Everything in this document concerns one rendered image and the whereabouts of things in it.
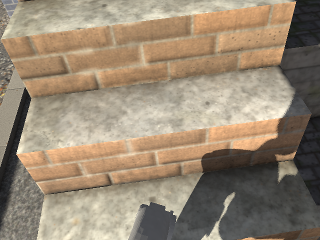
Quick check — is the robot left thigh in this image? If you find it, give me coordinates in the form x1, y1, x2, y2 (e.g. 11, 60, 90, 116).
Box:
128, 202, 177, 240

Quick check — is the left robot shin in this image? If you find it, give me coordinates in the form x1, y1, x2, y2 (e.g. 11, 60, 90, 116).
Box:
134, 204, 148, 223

